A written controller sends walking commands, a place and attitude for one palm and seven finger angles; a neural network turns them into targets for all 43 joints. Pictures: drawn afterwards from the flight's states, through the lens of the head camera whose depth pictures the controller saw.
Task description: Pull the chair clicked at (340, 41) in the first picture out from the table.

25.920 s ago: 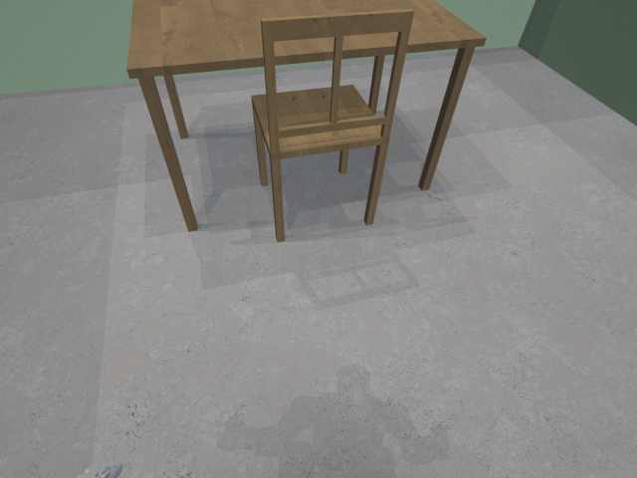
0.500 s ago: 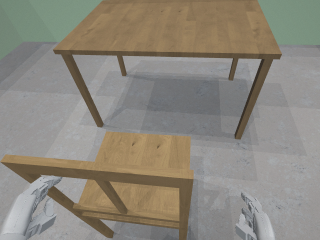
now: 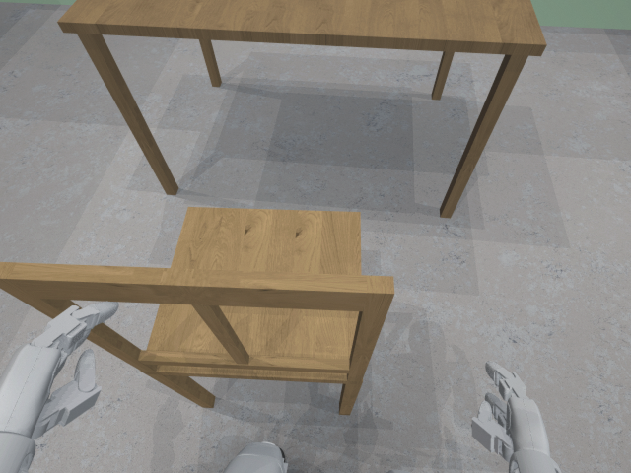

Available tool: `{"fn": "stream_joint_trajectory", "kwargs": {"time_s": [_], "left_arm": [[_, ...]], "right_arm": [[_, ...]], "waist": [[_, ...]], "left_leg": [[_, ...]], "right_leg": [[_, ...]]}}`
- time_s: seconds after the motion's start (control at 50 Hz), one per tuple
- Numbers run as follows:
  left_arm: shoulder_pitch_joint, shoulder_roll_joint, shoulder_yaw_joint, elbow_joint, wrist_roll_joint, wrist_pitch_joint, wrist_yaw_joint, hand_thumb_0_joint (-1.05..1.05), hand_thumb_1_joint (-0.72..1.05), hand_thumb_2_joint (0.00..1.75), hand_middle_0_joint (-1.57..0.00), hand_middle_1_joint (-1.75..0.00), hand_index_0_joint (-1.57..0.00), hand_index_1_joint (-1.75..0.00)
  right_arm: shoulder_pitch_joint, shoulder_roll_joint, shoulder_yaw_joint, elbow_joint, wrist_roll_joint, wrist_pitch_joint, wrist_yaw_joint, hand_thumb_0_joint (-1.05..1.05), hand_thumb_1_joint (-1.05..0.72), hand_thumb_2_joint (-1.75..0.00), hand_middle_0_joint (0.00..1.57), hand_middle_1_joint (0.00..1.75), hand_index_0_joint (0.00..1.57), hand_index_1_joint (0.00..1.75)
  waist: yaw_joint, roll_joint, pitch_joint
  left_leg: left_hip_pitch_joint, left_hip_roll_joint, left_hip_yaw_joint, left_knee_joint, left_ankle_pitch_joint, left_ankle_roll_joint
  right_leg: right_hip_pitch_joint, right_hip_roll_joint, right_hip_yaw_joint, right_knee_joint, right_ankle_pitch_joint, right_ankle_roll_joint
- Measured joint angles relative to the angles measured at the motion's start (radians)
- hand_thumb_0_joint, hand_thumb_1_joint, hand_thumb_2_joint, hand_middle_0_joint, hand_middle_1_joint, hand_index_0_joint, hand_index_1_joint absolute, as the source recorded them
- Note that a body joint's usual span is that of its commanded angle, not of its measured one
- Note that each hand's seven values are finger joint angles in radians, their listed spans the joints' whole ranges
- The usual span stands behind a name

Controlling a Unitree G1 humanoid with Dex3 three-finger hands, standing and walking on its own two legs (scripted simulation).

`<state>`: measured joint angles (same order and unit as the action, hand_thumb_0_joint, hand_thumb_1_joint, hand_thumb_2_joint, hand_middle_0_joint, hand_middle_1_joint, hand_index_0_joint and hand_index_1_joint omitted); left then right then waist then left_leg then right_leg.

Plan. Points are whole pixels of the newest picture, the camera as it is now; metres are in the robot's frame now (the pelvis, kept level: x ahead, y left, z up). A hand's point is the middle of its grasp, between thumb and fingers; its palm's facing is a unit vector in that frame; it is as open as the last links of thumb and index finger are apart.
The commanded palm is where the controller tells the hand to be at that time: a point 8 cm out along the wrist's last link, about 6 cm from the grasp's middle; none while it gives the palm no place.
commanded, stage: step back with the hand held close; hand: left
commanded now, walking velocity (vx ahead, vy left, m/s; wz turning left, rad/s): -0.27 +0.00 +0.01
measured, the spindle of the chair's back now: (226, 335) +0.28 +0.17 -0.09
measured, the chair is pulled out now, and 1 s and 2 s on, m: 0.61 0.61 0.61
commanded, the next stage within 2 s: stop stepping back and stand still in 0.60 s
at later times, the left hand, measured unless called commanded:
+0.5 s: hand out of the picture +0.12 +0.31 +0.15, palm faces +0.40 -0.82 -0.42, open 7.4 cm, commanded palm +0.06 +0.35 +0.18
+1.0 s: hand out of the picture +0.04 +0.31 +0.15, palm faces +0.43 -0.79 -0.44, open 7.4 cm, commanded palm -0.02 +0.34 +0.18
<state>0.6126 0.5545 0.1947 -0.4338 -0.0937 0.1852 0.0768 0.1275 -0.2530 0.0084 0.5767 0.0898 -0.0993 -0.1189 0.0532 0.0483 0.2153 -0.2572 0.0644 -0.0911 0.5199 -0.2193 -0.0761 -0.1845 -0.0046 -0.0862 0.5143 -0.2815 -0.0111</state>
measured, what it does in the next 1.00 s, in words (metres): walks backwards: right foot, then left foot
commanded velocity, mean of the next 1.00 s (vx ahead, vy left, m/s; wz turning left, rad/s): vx -0.15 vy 0.01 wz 0.01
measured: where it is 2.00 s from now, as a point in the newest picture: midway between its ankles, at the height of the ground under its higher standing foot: outside the picture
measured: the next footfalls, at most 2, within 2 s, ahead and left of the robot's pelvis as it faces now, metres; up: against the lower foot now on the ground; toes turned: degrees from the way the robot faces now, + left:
right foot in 0.62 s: -0.16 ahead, -0.09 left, +0.00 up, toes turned -3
left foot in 0.90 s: -0.11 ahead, +0.15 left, +0.00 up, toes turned -2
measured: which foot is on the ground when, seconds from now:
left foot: down 0.00-0.74, up 0.76-0.88, down 0.90-1.00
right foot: down 0.00-0.36, up 0.38-0.60, down 0.62-1.00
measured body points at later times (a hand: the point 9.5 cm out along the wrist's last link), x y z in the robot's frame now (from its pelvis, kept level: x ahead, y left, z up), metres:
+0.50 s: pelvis -0.08 +0.05 +0.00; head -0.07 +0.08 +0.45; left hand +0.09 +0.35 +0.17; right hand +0.08 -0.17 -0.08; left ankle +0.00 +0.16 -0.73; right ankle -0.09 -0.10 -0.71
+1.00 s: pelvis -0.16 +0.04 +0.00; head -0.17 +0.05 +0.45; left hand +0.01 +0.35 +0.18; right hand -0.03 -0.22 -0.09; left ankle -0.15 +0.15 -0.73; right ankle -0.20 -0.09 -0.73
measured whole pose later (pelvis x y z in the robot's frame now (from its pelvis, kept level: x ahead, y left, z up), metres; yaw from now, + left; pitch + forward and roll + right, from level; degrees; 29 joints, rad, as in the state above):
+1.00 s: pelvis -0.16 +0.04 +0.00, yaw +0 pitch -1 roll +0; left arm 0.55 0.39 0.43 -0.44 -0.06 -0.13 0.15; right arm 0.24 -0.23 -0.03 0.67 0.03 -0.09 -0.09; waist -0.02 -0.01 -0.01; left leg -0.27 -0.02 -0.03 0.56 -0.27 0.01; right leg -0.17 -0.04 -0.04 0.53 -0.34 0.03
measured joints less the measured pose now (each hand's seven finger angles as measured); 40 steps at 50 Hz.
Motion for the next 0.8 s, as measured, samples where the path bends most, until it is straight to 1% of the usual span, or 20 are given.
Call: {"fn": "stream_joint_trajectory", "kwargs": {"time_s": [0.04, 0.08, 0.14, 0.2, 0.24, 0.28, 0.32, 0.34, 0.36, 0.42, 0.46, 0.5, 0.56, 0.62, 0.64, 0.66, 0.72, 0.74, 0.76, 0.8], "left_arm": [[0.031, 0.023, 0.022, -0.044, -0.005, -0.028, 0.006, 0.01, 0.9, 0.9, -0.21, -0.31, -0.41, -0.36], [0.046, 0.042, 0.069, -0.121, -0.011, -0.079, 0.023, 0.02, 0.9, 0.9, -0.21, -0.31, -0.4, -0.36], [0.027, 0.051, 0.181, -0.219, -0.011, -0.192, 0.055, 0.02, 0.89, 0.9, -0.21, -0.31, -0.36, -0.36], [-0.021, 0.024, 0.292, -0.226, 0.007, -0.296, 0.084, 0.02, 0.89, 0.9, -0.21, -0.31, -0.31, -0.34], [-0.051, -0.022, 0.317, -0.17, 0.019, -0.329, 0.096, 0.01, 0.89, 0.9, -0.21, -0.31, -0.28, -0.33], [-0.081, -0.073, 0.303, -0.095, 0.03, -0.326, 0.103, 0.01, 0.9, 0.9, -0.21, -0.31, -0.26, -0.32], [-0.107, -0.117, 0.275, -0.023, 0.034, -0.307, 0.103, 0.01, 0.9, 0.9, -0.2, -0.31, -0.24, -0.32], [-0.119, -0.136, 0.259, 0.006, 0.037, -0.294, 0.102, 0.01, 0.9, 0.9, -0.2, -0.31, -0.23, -0.31], [-0.124, -0.154, 0.245, 0.028, 0.039, -0.28, 0.099, 0.01, 0.9, 0.9, -0.2, -0.31, -0.23, -0.31], [-0.103, -0.185, 0.21, 0.024, 0.05, -0.248, 0.091, 0.01, 0.9, 0.9, -0.2, -0.31, -0.21, -0.31], [-0.085, -0.184, 0.19, -0.039, 0.056, -0.253, 0.084, 0.02, 0.9, 0.9, -0.2, -0.31, -0.21, -0.31], [-0.058, -0.164, 0.19, -0.124, 0.058, -0.285, 0.076, 0.02, 0.9, 0.9, -0.2, -0.31, -0.21, -0.31], [-0.023, -0.113, 0.238, -0.211, 0.046, -0.348, 0.074, 0.02, 0.89, 0.9, -0.21, -0.31, -0.21, -0.3], [-0.026, -0.068, 0.299, -0.21, 0.032, -0.39, 0.073, 0.02, 0.89, 0.9, -0.21, -0.31, -0.21, -0.3], [-0.037, -0.065, 0.308, -0.194, 0.029, -0.395, 0.069, 0.02, 0.89, 0.9, -0.21, -0.31, -0.21, -0.3], [-0.053, -0.07, 0.303, -0.175, 0.027, -0.396, 0.064, 0.02, 0.89, 0.9, -0.21, -0.31, -0.21, -0.3], [-0.064, -0.07, 0.271, -0.146, 0.017, -0.382, 0.037, 0.01, 0.89, 0.9, -0.2, -0.31, -0.21, -0.3], [-0.048, -0.069, 0.26, -0.145, 0.013, -0.378, 0.026, 0.01, 0.89, 0.9, -0.2, -0.31, -0.21, -0.3], [-0.022, -0.067, 0.252, -0.149, 0.011, -0.373, 0.019, 0.01, 0.89, 0.9, -0.21, -0.31, -0.21, -0.3], [0.037, -0.074, 0.238, -0.15, 0.012, -0.357, 0.018, 0.01, 0.89, 0.9, -0.21, -0.31, -0.21, -0.3]], "right_arm": [[-0.003, 0.005, -0.007, -0.004, -0.002, 0.014, -0.002, 0.01, -0.9, -0.9, 0.2, 0.3, 0.2, 0.3], [0.006, 0.009, -0.015, -0.002, -0.007, 0.021, -0.007, 0.01, -0.9, -0.9, 0.2, 0.3, 0.2, 0.3], [0.011, 0.016, -0.019, 0.023, -0.018, 0.026, -0.01, 0.01, -0.9, -0.9, 0.2, 0.3, 0.2, 0.3], [0.005, 0.025, -0.022, 0.053, -0.031, 0.034, 0.0, 0.01, -0.9, -0.9, 0.2, 0.3, 0.2, 0.3], [0.006, 0.026, -0.03, 0.063, -0.035, 0.045, 0.011, 0.01, -0.9, -0.9, 0.2, 0.3, 0.2, 0.3], [0.014, 0.023, -0.036, 0.071, -0.039, 0.055, 0.017, 0.01, -0.9, -0.89, 0.2, 0.3, 0.2, 0.3], [0.027, 0.018, -0.036, 0.071, -0.04, 0.064, 0.016, 0.01, -0.9, -0.89, 0.2, 0.3, 0.2, 0.3], [0.03, 0.021, -0.035, 0.07, -0.041, 0.069, 0.013, 0.01, -0.9, -0.89, 0.2, 0.3, 0.2, 0.3], [0.034, 0.028, -0.029, 0.069, -0.042, 0.072, 0.01, 0.01, -0.9, -0.89, 0.2, 0.3, 0.2, 0.3], [0.063, 0.057, -0.004, 0.043, -0.054, 0.058, 0.004, 0.01, -0.9, -0.89, 0.2, 0.3, 0.2, 0.3], [0.089, 0.074, 0.006, 0.026, -0.067, 0.03, 0.01, 0.01, -0.9, -0.89, 0.2, 0.3, 0.2, 0.3], [0.106, 0.084, 0.014, 0.021, -0.076, -0.001, 0.021, 0.01, -0.9, -0.89, 0.2, 0.3, 0.2, 0.3], [0.102, 0.092, 0.02, 0.035, -0.087, -0.037, 0.032, 0.01, -0.9, -0.89, 0.2, 0.3, 0.2, 0.3], [0.059, 0.092, 0.017, 0.06, -0.095, -0.052, 0.039, 0.01, -0.9, -0.89, 0.2, 0.3, 0.2, 0.3], [0.035, 0.086, 0.013, 0.068, -0.095, -0.051, 0.042, 0.01, -0.9, -0.89, 0.2, 0.3, 0.2, 0.3], [0.01, 0.076, 0.008, 0.075, -0.095, -0.048, 0.045, 0.01, -0.9, -0.89, 0.2, 0.3, 0.2, 0.3], [-0.025, 0.051, -0.011, 0.073, -0.08, -0.033, 0.055, 0.01, -0.9, -0.89, 0.2, 0.3, 0.2, 0.3], [-0.024, 0.046, -0.017, 0.068, -0.071, -0.024, 0.057, 0.01, -0.9, -0.89, 0.2, 0.3, 0.2, 0.3], [-0.017, 0.043, -0.022, 0.064, -0.062, -0.01, 0.057, 0.01, -0.9, -0.89, 0.2, 0.3, 0.2, 0.3], [0.007, 0.042, -0.03, 0.066, -0.051, 0.02, 0.054, 0.01, -0.9, -0.89, 0.2, 0.3, 0.2, 0.3]], "waist": [[-0.002, -0.011, 0.01], [0.005, -0.016, 0.011], [0.017, -0.015, -0.015], [0.003, 0.002, -0.081], [-0.015, 0.02, -0.138], [-0.036, 0.033, -0.195], [-0.057, 0.041, -0.236], [-0.062, 0.032, -0.238], [-0.059, 0.014, -0.234], [-0.064, -0.026, -0.216], [-0.066, -0.043, -0.202], [-0.059, -0.059, -0.195], [-0.039, -0.072, -0.192], [-0.02, -0.069, -0.177], [-0.011, -0.055, -0.164], [-0.01, -0.023, -0.141], [-0.022, 0.051, -0.096], [-0.028, 0.066, -0.093], [-0.034, 0.07, -0.099], [-0.041, 0.049, -0.137]], "left_leg": [[-0.018, 0.001, -0.001, 0.001, 0.013, 0.001], [-0.04, 0.0, -0.009, 0.01, 0.024, 0.002], [-0.067, -0.003, -0.016, 0.023, 0.037, 0.005], [-0.104, -0.006, -0.014, 0.06, 0.022, 0.019], [-0.135, -0.018, 0.0, 0.138, -0.066, 0.036], [-0.142, -0.033, 0.023, 0.212, -0.124, 0.051], [-0.118, -0.036, 0.037, 0.181, -0.137, 0.069], [-0.119, -0.044, 0.043, 0.169, -0.087, 0.074], [-0.116, -0.051, 0.055, 0.162, -0.063, 0.078], [-0.107, -0.052, 0.064, 0.112, -0.023, 0.091], [-0.118, -0.049, 0.047, 0.082, 0.008, 0.093], [-0.144, -0.045, 0.036, 0.065, 0.034, 0.09], [-0.191, -0.04, 0.04, 0.04, 0.07, 0.083], [-0.233, -0.035, 0.06, 0.011, 0.115, 0.076], [-0.244, -0.024, 0.066, 0.003, 0.131, 0.073], [-0.246, -0.008, 0.062, -0.008, 0.148, 0.069], [-0.239, 0.023, 0.037, -0.036, 0.196, 0.059], [-0.242, 0.028, 0.029, -0.025, 0.187, 0.059], [-0.25, 0.022, 0.023, 0.018, 0.117, 0.058], [-0.265, -0.015, 0.024, 0.198, -0.022, 0.055]], "right_leg": [[-0.017, 0.001, 0.0, 0.0, 0.014, 0.001], [-0.032, 0.001, -0.007, 0.001, 0.026, 0.002], [-0.054, -0.001, -0.012, 0.008, 0.04, 0.004], [-0.081, -0.002, -0.009, 0.02, 0.049, 0.008], [-0.103, -0.009, 0.004, 0.038, 0.049, 0.014], [-0.126, -0.024, 0.015, 0.063, 0.042, 0.025], [-0.151, -0.036, 0.016, 0.09, 0.034, 0.038], [-0.159, -0.046, 0.02, 0.099, 0.034, 0.044], [-0.163, -0.052, 0.032, 0.105, 0.023, 0.046], [-0.174, -0.034, 0.063, 0.166, -0.068, 0.035], [-0.156, -0.017, 0.063, 0.198, -0.074, 0.027], [-0.121, -0.008, 0.056, 0.186, -0.086, 0.022], [-0.054, -0.003, 0.053, 0.113, -0.114, 0.017], [0.013, 0.001, 0.062, -0.007, -0.096, 0.015], [0.018, 0.005, 0.061, -0.044, -0.114, 0.024], [0.016, 0.022, 0.06, -0.061, -0.094, 0.032], [0.017, 0.059, 0.047, -0.077, -0.021, 0.027], [0.019, 0.067, 0.042, -0.074, -0.016, 0.022], [0.017, 0.067, 0.041, -0.061, -0.019, 0.018], [0.0, 0.047, 0.055, -0.018, -0.042, 0.013]]}}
